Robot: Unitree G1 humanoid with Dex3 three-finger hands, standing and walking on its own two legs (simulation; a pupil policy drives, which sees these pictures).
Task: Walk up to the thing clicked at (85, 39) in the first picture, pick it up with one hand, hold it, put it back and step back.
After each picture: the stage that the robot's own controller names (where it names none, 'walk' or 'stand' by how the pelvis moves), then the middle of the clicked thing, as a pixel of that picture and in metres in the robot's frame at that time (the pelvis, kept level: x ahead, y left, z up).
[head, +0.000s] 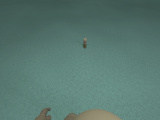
stand; (85, 43) +1.61 +0.16 -0.65
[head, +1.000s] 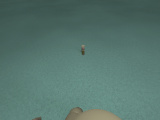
walk; (83, 50) +1.49 +0.29 -0.65
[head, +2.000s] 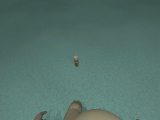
walk; (76, 61) +0.98 +0.33 -0.65
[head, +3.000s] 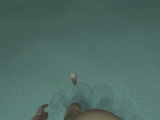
walk; (73, 79) +0.62 +0.29 -0.65
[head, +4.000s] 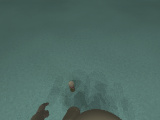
stand; (72, 86) +0.46 +0.24 -0.63
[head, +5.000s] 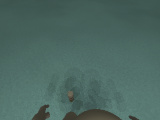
stand; (70, 96) +0.37 +0.21 -0.65
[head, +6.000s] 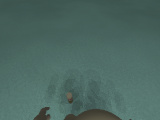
stand; (69, 98) +0.36 +0.22 -0.65
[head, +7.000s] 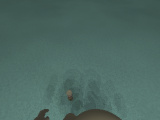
stand; (69, 95) +0.38 +0.22 -0.66
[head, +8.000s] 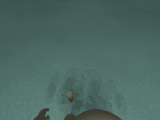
stand; (70, 97) +0.37 +0.23 -0.66
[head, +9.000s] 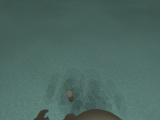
go down; (70, 96) +0.37 +0.22 -0.66
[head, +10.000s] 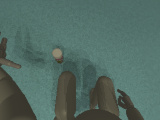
go down; (58, 57) +0.44 +0.25 -0.29
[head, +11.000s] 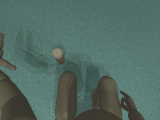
approach; (59, 57) +0.43 +0.27 -0.26
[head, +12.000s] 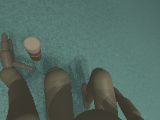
close in; (34, 51) +0.42 +0.30 -0.16
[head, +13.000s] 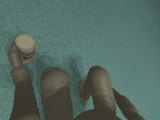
close; (27, 50) +0.41 +0.31 -0.16
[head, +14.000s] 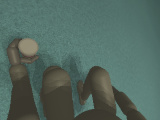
lift; (28, 52) +0.39 +0.31 -0.16
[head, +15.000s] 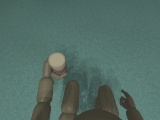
lift; (60, 68) +0.33 +0.20 +0.02
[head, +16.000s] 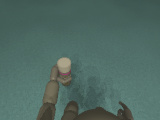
hold; (65, 74) +0.31 +0.17 +0.03
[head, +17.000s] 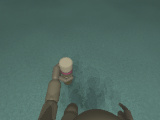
hold; (67, 73) +0.32 +0.17 +0.03
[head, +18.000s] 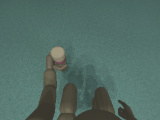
crouch; (60, 61) +0.40 +0.21 -0.04
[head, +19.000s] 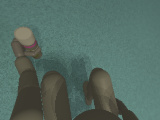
lower; (31, 46) +0.46 +0.30 -0.13
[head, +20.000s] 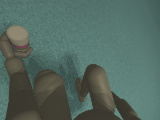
lower; (21, 45) +0.45 +0.30 -0.17
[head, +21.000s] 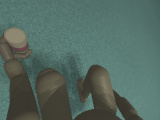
lower; (20, 47) +0.43 +0.32 -0.16
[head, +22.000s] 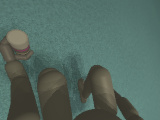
lower; (22, 48) +0.42 +0.32 -0.16
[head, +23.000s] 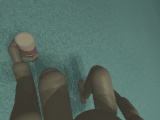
loosen; (29, 50) +0.42 +0.30 -0.16
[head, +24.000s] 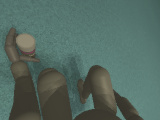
withdraw; (28, 50) +0.42 +0.30 -0.16
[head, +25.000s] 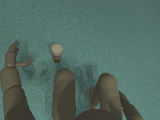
stand; (57, 55) +0.44 +0.26 -0.21
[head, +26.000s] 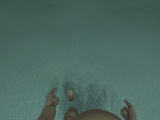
stand; (70, 96) +0.38 +0.19 -0.58
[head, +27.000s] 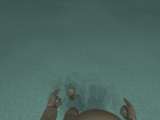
stand; (71, 95) +0.40 +0.20 -0.60
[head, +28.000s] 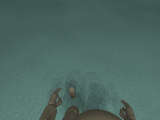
stand; (72, 93) +0.40 +0.20 -0.60
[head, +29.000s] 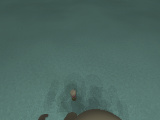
stand; (73, 95) +0.41 +0.20 -0.65
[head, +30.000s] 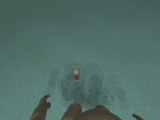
walk; (76, 75) +0.52 +0.18 -0.63
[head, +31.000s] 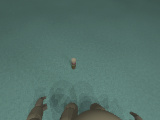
walk; (73, 64) +0.76 +0.22 -0.64
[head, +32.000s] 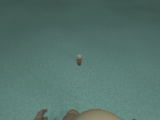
stand; (79, 60) +1.03 +0.22 -0.64
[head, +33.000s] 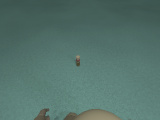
stand; (78, 61) +1.03 +0.23 -0.66
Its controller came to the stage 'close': yes
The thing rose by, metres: 0.68
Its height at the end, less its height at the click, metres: +0.00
